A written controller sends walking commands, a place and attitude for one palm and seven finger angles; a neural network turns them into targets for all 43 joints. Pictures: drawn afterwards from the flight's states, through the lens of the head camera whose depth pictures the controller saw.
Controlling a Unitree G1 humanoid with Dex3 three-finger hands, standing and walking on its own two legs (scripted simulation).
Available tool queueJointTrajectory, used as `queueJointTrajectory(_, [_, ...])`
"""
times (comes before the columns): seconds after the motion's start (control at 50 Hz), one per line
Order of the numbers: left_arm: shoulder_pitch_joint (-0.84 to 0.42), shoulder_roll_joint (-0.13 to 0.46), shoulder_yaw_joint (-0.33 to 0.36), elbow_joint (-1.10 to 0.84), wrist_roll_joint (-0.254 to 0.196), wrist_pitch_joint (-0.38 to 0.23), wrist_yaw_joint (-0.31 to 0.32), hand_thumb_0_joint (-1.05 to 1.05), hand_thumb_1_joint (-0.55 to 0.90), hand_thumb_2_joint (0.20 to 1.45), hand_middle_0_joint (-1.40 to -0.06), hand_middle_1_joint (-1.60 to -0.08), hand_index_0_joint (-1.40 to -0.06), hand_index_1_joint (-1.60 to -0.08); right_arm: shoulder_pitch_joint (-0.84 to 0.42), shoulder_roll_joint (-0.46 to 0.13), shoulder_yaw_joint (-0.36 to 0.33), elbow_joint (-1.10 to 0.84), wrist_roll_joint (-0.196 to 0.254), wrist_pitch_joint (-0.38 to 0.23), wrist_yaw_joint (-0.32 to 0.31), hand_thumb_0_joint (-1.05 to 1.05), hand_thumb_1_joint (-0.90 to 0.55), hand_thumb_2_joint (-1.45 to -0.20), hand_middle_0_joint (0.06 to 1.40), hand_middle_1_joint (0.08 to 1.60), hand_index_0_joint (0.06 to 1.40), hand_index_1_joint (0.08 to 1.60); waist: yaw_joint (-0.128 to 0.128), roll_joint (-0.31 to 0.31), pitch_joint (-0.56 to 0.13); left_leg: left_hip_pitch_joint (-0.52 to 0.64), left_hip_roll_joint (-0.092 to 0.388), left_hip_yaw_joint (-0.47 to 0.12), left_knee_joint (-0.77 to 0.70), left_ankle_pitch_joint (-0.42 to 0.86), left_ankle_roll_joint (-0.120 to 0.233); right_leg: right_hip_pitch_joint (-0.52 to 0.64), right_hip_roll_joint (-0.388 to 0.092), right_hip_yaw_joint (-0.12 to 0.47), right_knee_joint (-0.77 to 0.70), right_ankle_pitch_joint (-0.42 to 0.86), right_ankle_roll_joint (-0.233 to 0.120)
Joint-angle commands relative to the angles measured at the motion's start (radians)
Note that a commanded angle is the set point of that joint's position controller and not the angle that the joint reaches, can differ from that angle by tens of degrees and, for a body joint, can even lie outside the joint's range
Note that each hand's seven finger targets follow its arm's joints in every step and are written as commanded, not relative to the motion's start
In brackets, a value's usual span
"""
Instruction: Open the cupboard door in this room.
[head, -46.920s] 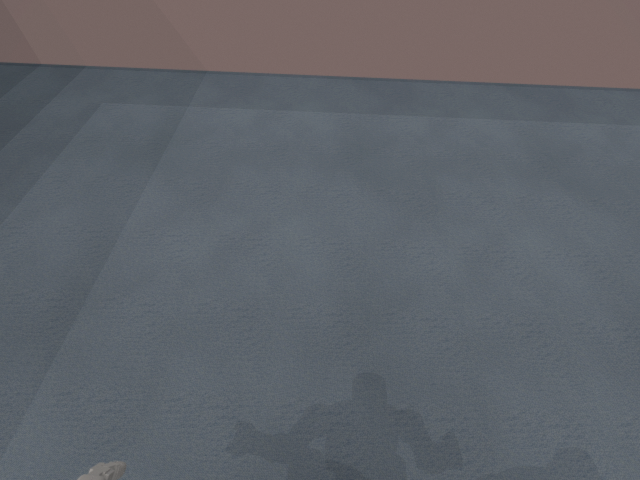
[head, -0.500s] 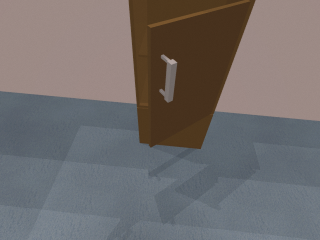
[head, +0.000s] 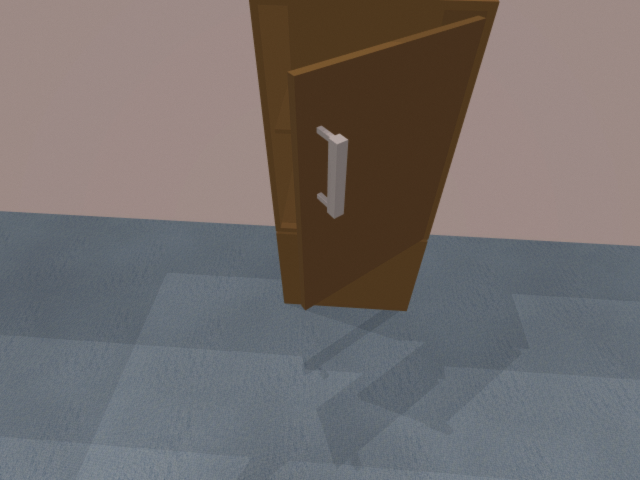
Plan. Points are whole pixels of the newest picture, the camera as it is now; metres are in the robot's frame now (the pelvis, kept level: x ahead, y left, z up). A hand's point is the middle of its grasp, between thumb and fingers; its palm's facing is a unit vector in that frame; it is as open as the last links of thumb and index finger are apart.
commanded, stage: let the arm hang, fingers relaxed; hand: left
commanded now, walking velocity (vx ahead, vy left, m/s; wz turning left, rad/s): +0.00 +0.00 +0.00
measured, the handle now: (329, 173) +0.58 +0.02 +0.07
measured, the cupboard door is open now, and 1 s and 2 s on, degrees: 40 40 40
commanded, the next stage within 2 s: look to check the result in 0.14 s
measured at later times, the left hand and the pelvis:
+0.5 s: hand out of the picture -0.02 +0.16 -0.17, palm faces +0.05 -0.98 -0.19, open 7.4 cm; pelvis +0.02 -0.01 +0.00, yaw +0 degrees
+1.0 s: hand out of the picture +0.01 +0.15 -0.18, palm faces +0.03 -0.98 -0.17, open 7.4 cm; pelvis +0.02 -0.01 +0.00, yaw -3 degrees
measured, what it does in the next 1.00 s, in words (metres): stands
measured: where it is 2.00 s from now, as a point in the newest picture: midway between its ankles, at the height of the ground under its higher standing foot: outside the picture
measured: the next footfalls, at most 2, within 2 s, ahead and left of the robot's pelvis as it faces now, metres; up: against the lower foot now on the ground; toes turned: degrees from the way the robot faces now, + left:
left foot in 1.88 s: +0.15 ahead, +0.06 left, +0.00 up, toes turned -35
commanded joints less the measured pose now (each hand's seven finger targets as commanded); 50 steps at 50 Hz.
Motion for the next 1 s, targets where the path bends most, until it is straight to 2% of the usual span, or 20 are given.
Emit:
queueJointTrajectory(0.0, [0.1,0.101,0.024,-0.012,-0.003,-0.002,0.005,0.0,0.9,0.9,-0.2,-0.3,-0.2,-0.3,0.065,-0.089,-0.012,-0.025,-0.004,-0.009,-0.011,0.0,-0.9,-0.9,0.2,0.3,0.2,0.3,0.003,-0.006,0.116,-0.007,0.092,-0.095,-0.1,-0.051,0.011,-0.115,-0.077,0.068,-0.117,-0.012,-0.038])
queueJointTrajectory(0.12, [0.098,0.097,0.028,-0.017,-0.003,-0.002,0.004,0.0,0.9,0.9,-0.2,-0.3,-0.2,-0.3,0.064,-0.092,-0.013,-0.029,-0.005,-0.013,-0.014,0.0,-0.9,-0.9,0.2,0.3,0.2,0.3,0.004,0.006,0.094,0.002,0.098,-0.104,-0.105,-0.039,0.013,-0.097,-0.072,0.069,-0.11,0.013,-0.038])
queueJointTrajectory(0.18, [0.098,0.1,0.029,-0.017,-0.003,-0.005,0.004,0.0,0.9,0.9,-0.2,-0.3,-0.2,-0.3,0.06,-0.097,-0.012,-0.031,-0.003,-0.017,-0.015,0.0,-0.9,-0.9,0.2,0.3,0.2,0.3,0.005,0.009,0.073,0.021,0.102,-0.102,-0.096,0.026,0.015,-0.075,-0.076,0.065,-0.107,0.056,-0.037])
queueJointTrajectory(0.28, [0.089,0.106,0.026,-0.012,-0.003,-0.004,0.003,0.0,0.9,0.9,-0.2,-0.3,-0.2,-0.3,0.052,-0.104,-0.012,-0.03,-0.002,-0.014,-0.015,0.0,-0.9,-0.9,0.2,0.3,0.2,0.3,0.002,-0.012,0.093,0.028,0.102,-0.098,-0.098,0.022,0.013,-0.084,-0.078,0.065,-0.119,0.048,-0.035])
queueJointTrajectory(0.48, [0.09,0.115,0.02,-0.009,-0.005,-0.009,0.004,0.0,0.9,0.9,-0.2,-0.3,-0.2,-0.3,0.031,-0.117,-0.009,-0.026,0.0,-0.015,-0.014,0.0,-0.9,-0.9,0.2,0.3,0.2,0.3,0.002,-0.034,0.072,0.066,0.106,-0.088,-0.083,0.088,0.012,-0.068,-0.083,0.073,-0.131,0.089,-0.034])
queueJointTrajectory(0.62, [0.082,0.121,0.019,-0.008,-0.006,-0.009,0.004,0.0,0.9,0.9,-0.2,-0.3,-0.2,-0.3,0.017,-0.122,-0.006,-0.02,0.0,-0.018,-0.015,0.0,-0.9,-0.9,0.2,0.3,0.2,0.3,0.004,-0.02,0.071,0.076,0.107,-0.083,-0.087,0.122,0.01,-0.052,-0.084,0.074,-0.134,0.12,-0.032])
queueJointTrajectory(0.66, [0.087,0.125,0.021,-0.01,-0.005,-0.012,0.004,0.0,0.9,0.9,-0.2,-0.3,-0.2,-0.3,0.016,-0.126,-0.007,-0.023,0.003,-0.02,-0.016,0.0,-0.9,-0.9,0.2,0.3,0.2,0.3,0.008,-0.04,0.062,0.082,0.107,-0.085,-0.081,0.143,0.012,-0.043,-0.084,0.069,-0.136,0.135,-0.031])
queueJointTrajectory(0.72, [0.081,0.122,0.019,-0.009,-0.006,-0.012,0.004,0.0,0.9,0.9,-0.2,-0.3,-0.2,-0.3,0.011,-0.123,-0.005,-0.02,0.001,-0.02,-0.016,0.0,-0.9,-0.9,0.2,0.3,0.2,0.3,0.006,-0.017,0.067,0.083,0.105,-0.082,-0.082,0.148,0.01,-0.037,-0.088,0.072,-0.14,0.147,-0.033])
queueJointTrajectory(0.76, [0.087,0.126,0.02,-0.011,-0.006,-0.014,0.004,0.0,0.9,0.9,-0.2,-0.3,-0.2,-0.3,0.005,-0.128,-0.007,-0.022,0.002,-0.02,-0.016,0.0,-0.9,-0.9,0.2,0.3,0.2,0.3,0.01,-0.023,0.062,0.093,0.107,-0.078,-0.077,0.16,0.01,-0.037,-0.087,0.071,-0.143,0.162,-0.032])
queueJointTrajectory(0.82, [0.078,0.126,0.022,-0.014,-0.006,-0.009,0.004,0.0,0.9,0.9,-0.2,-0.3,-0.2,-0.3,0.009,-0.125,-0.007,-0.016,0.0,-0.018,-0.018,0.0,-0.9,-0.9,0.2,0.3,0.2,0.3,0.007,-0.016,0.073,0.09,0.108,-0.072,-0.073,0.158,0.006,-0.039,-0.086,0.079,-0.138,0.172,-0.033])
queueJointTrajectory(0.86, [0.074,0.138,0.035,-0.024,-0.003,-0.001,0.004,0.0,0.9,0.9,-0.2,-0.3,-0.2,-0.3,0.006,-0.134,-0.018,-0.024,0.001,-0.009,-0.023,0.0,-0.9,-0.9,0.2,0.3,0.2,0.3,0.008,-0.035,0.078,0.092,0.119,-0.05,-0.038,0.141,0.004,-0.064,-0.085,0.096,-0.122,0.198,-0.039])
queueJointTrajectory(0.92, [0.043,0.162,0.059,-0.054,0.001,0.017,-0.003,0.0,0.9,0.9,-0.2,-0.3,-0.2,-0.3,-0.006,-0.156,-0.039,-0.049,-0.001,0.005,-0.028,0.0,-0.9,-0.9,0.2,0.3,0.2,0.3,0.001,-0.028,0.081,0.066,0.134,-0.018,-0.001,0.066,-0.002,-0.1,-0.088,0.13,-0.086,0.19,-0.052])
queueJointTrajectory(0.98, [0.016,0.172,0.076,-0.095,0.006,0.032,-0.013,0.0,0.9,0.9,-0.2,-0.3,-0.2,-0.3,-0.019,-0.179,-0.058,-0.092,-0.003,0.011,-0.031,0.0,-0.9,-0.9,0.2,0.3,0.2,0.3,-0.001,-0.019,0.081,0.049,0.161,-0.025,0.001,-0.007,0.006,-0.151,-0.064,0.152,-0.045,0.138,-0.054])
